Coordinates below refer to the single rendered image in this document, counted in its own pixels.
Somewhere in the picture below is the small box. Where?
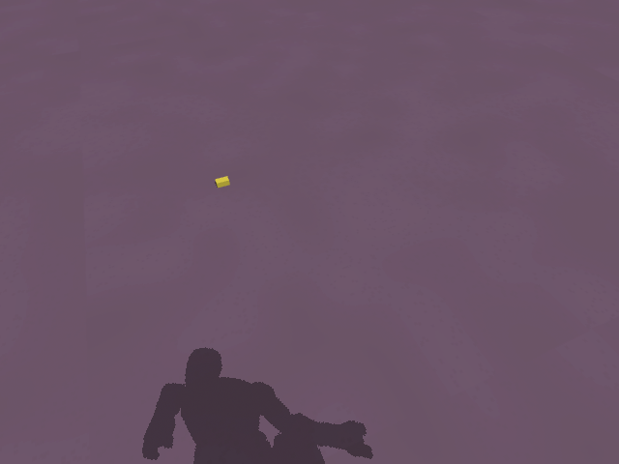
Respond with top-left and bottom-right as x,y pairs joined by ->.
215,176 -> 230,188

